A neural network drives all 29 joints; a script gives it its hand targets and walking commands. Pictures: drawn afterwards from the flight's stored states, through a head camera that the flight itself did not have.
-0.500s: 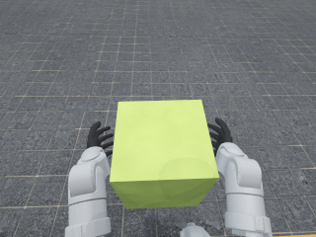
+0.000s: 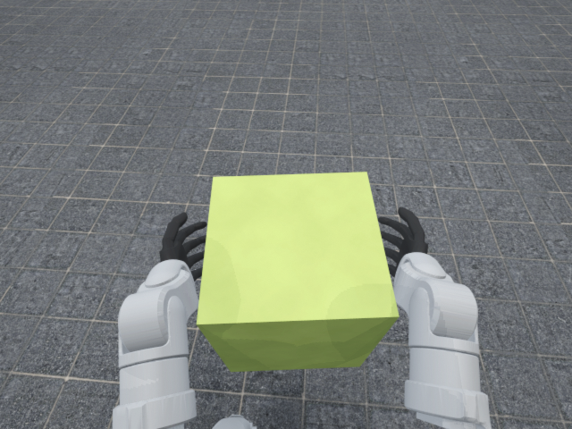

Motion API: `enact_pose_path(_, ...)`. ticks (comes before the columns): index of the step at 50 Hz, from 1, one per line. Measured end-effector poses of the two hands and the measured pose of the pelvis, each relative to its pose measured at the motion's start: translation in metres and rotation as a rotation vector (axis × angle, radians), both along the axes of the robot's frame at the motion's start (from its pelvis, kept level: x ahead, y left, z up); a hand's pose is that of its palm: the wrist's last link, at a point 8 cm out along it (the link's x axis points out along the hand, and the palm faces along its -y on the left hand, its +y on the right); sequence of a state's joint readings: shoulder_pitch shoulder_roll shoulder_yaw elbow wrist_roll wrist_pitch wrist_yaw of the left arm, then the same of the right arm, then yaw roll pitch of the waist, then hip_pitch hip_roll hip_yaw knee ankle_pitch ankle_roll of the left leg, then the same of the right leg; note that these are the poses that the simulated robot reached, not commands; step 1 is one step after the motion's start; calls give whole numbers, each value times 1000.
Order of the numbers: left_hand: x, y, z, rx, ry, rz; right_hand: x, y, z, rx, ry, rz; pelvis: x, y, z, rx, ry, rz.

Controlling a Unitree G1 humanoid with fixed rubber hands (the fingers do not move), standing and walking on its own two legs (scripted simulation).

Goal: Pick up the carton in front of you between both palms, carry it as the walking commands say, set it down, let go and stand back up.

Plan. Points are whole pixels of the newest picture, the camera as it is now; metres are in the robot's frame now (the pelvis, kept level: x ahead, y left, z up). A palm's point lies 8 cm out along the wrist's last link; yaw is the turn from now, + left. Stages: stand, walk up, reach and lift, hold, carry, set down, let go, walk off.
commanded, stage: carry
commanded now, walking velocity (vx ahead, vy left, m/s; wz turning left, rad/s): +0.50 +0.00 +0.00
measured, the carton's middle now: (293, 280) +0.34 +0.02 +0.01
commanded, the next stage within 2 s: none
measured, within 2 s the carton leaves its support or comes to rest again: neither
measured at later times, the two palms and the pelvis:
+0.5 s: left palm (214, 119) +0.64 +0.17 +0.09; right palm (375, 125) +0.62 -0.13 +0.09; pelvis +0.34 +0.04 +0.01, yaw -3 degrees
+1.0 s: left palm (245, 51) +0.88 +0.13 +0.10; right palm (374, 50) +0.90 -0.17 +0.10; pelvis +0.67 -0.03 +0.01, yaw +1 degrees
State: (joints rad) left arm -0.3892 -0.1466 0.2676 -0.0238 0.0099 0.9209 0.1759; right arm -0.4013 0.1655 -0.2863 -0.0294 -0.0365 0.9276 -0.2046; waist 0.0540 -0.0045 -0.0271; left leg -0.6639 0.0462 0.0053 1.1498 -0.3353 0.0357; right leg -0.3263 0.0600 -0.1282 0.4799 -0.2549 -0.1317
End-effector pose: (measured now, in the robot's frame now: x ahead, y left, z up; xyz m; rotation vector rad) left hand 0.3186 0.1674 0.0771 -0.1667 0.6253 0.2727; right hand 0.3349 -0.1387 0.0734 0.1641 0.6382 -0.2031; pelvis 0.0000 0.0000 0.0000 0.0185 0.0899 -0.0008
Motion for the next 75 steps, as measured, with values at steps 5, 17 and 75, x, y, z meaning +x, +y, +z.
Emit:
enact_pose_path(5, 68, -1, 13, 2, -41, -25, 63, -2, 9, -16, -40, -20, 64, 5, 4, 8, 6, -8)
enact_pose_path(17, 255, 10, 0, 17, -58, -103, 226, 8, 10, -68, -65, -71, 246, 38, -16, 1, 1, -42)
enact_pose_path(75, 912, -17, 18, 19, 13, -204, 870, -10, 27, -72, 10, -43, 992, 19, 15, -32, -6, -37)
